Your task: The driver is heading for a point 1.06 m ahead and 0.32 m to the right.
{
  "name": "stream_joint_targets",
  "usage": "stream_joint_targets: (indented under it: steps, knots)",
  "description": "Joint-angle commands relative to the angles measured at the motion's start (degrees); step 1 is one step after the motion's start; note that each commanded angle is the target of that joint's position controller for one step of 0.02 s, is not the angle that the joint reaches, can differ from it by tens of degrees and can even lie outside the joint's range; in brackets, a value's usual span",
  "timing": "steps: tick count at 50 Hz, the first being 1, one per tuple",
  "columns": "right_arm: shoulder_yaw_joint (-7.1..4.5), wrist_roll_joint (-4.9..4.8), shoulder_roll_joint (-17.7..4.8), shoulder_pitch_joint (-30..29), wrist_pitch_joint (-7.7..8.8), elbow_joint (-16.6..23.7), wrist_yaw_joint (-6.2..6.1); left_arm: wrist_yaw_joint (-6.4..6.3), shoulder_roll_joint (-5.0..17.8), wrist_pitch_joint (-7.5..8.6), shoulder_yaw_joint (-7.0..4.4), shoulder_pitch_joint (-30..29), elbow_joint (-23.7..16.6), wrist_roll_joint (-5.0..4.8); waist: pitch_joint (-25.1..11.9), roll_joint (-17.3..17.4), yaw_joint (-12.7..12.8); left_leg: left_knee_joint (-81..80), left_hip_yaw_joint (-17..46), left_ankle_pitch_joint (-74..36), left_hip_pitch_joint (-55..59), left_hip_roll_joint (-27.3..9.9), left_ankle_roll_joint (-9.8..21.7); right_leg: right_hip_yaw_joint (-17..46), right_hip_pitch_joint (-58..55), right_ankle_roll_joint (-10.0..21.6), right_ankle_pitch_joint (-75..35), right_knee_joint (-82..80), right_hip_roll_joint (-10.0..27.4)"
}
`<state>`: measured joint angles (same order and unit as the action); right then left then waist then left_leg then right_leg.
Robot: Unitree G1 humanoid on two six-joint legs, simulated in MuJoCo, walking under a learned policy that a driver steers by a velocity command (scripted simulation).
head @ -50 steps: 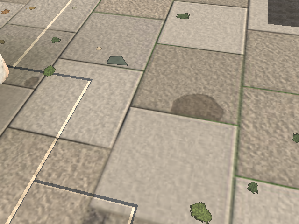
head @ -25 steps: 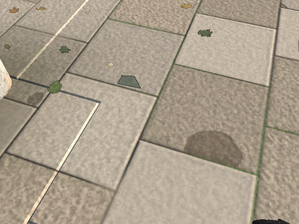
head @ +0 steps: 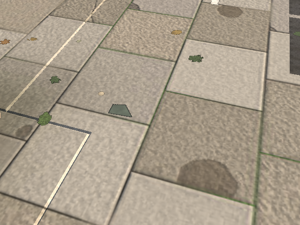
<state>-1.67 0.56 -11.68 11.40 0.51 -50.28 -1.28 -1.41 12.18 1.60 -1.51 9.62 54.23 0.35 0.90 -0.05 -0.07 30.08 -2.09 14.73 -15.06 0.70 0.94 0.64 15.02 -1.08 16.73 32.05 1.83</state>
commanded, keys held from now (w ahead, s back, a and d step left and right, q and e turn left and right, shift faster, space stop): no key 0.32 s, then w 0.24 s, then w+e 0.44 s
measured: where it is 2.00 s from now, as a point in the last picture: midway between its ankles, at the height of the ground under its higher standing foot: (205, 181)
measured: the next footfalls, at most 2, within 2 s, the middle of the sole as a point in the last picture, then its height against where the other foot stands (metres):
right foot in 1.04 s outside the picture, level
left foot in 1.52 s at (172, 179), level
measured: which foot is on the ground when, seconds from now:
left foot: down 0.00-1.00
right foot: down 0.00-0.60, up 0.62-1.00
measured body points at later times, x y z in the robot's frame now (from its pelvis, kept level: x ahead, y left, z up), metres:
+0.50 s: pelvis +0.03 -0.01 -0.01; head +0.03 +0.00 +0.44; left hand +0.08 +0.25 -0.15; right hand +0.07 -0.26 -0.15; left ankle +0.01 +0.11 -0.73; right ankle +0.00 -0.13 -0.73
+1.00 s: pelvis +0.23 -0.02 -0.02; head +0.26 -0.02 +0.43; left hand +0.50 +0.14 -0.11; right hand +0.09 -0.25 -0.16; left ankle +0.03 +0.11 -0.73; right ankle +0.37 -0.14 -0.72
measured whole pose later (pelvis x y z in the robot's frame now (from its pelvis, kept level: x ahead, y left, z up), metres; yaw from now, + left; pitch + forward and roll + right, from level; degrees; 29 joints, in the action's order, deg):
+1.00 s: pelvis +0.23 -0.02 -0.02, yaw -11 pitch +2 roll +0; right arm -1.8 0.1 -11.8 26.9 4.6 -61.4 -2.1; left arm 3.9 12.0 3.1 -2.0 -4.2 46.9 -1.7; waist 2.3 -0.5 -3.7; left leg 14.0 -12.5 26.5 12.5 -1.8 -1.8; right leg -5.6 35.1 6.8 5.0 36.7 0.1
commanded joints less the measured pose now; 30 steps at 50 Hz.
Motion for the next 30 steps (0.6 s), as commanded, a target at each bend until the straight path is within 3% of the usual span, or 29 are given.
stream_joint_targets:
  steps: [1, 16, 17, 19, 20, 22, 25, 27, 28, 29, 30]
  knots:
    - [-1.42, -0.25, -5.3, 0.2, 0.33, 1.7, -0.37, -0.17, 6.7, 0.6, -1.34, -0.7, -1.3, -0.17, -3.8, -1.1, 0.0, -2.5, 2.8, -12.6, 4.5, -2.8, 1.6, 2.3, -0.5, 2.5, -15.1, -4.9, 2.2]
    - [-1.85, -0.41, -5.8, 0.0, -0.61, -4.3, -1.44, -0.45, 5.7, -0.56, -1.46, -1.0, 3.7, -0.21, -1.5, -0.1, 0.2, -3.9, 2.6, -11.8, 5.0, -3.4, 0.7, 1.0, -2.1, 2.8, -13.8, -6.6, 0.7]
    - [-1.66, -0.39, -5.0, 1.5, -0.62, -5.5, -1.36, -0.41, 4.9, -0.68, -1.29, 0.6, 4.8, -0.22, -2.8, -0.2, 0.2, -4.3, 1.9, -5.4, 5.7, -2.7, 0.7, 0.4, -2.8, 2.9, -7.1, -7.2, 0.0]
    - [-2.23, -1.08, -6.3, 1.7, -0.62, -6.3, -1.28, -0.45, 6.3, -0.95, -1.9, 1.3, 5.3, -1.02, 1.1, -0.8, 0.3, -3.6, 1.1, 15.4, 1.5, -1.4, 2.0, 0.3, 0.7, 4.6, 14.8, -7.2, -0.9]
    - [-2.28, -1.29, -6.4, 1.2, -0.26, -6.0, -1.36, -0.57, 6.8, -0.74, -2.04, 1.1, 4.9, -1.22, 4.1, -1.0, 0.4, -3.7, 2.0, 21.6, -1.6, -1.8, 2.7, 1.9, 3.1, 5.6, 21.8, -8.1, -0.1]
    - [-2.06, -1.75, -5.5, 0.7, 1.37, -5.7, -1.18, -0.51, 7.1, 0.64, -2.18, 2.3, 4.7, -1.75, 7.4, -2.3, 0.9, -2.1, 3.1, 23.0, -5.9, -2.3, 3.6, 6.3, 3.9, 7.6, 26.0, -10.0, 2.7]
    - [-1.52, -1.94, -2.5, -1.2, 4.02, -5.0, 0.15, 0.2, 9.8, 2.55, -3.15, 7.5, 6.0, -2.16, 6.4, -8.5, 2.3, 8.2, -0.5, 12.4, -11.7, -0.3, 2.8, 20.4, -2.6, 13.0, 28.2, -16.6, 11.3]
    - [-1.3, -2.3, -1.9, -0.5, 5.0, -5.0, 1.03, 0.52, 10.4, 3.13, -3.29, 6.3, 5.3, -2.14, 6.7, -9.6, 0.7, 9.1, 0.3, 9.7, -9.6, -0.9, 4.4, 25.7, -0.8, 15.2, 25.8, -18.5, 14.9]
    - [-1.37, -2.34, -2.1, 2.2, 5.33, -6.0, 1.29, 0.7, 9.8, 3.27, -3.13, 3.8, 4.4, -2.29, 6.4, -8.8, -1.2, 5.6, 0.3, 9.2, -5.0, -1.0, 5.3, 23.0, 1.6, 14.1, 21.9, -16.8, 13.7]
    - [-1.76, -2.26, -2.8, 7.5, 5.61, -8.1, 1.27, 0.96, 8.8, 3.23, -2.78, -0.1, 2.9, -2.48, 5.6, -7.1, -4.3, -0.2, 1.4, 7.6, 4.8, -1.1, 6.0, 18.0, 7.5, 11.7, 16.1, -13.3, 10.2]
    - [-2.95, -2.21, -6.5, 14.8, 5.81, -10.3, 0.93, 1.06, 6.7, 3.44, -2.04, -5.7, 0.5, -2.71, 5.2, -0.8, -8.1, -6.6, 8.9, 8.2, 14.6, -5.4, 7.7, 9.3, 16.4, 7.7, 5.9, -3.1, 4.6]
Keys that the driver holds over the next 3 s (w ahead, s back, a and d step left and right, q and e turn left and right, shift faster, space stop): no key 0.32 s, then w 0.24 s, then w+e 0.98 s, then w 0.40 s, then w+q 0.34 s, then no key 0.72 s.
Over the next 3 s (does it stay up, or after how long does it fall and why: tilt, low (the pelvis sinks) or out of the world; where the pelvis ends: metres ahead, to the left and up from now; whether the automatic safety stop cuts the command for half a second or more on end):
stays up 1.00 -0.44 0.00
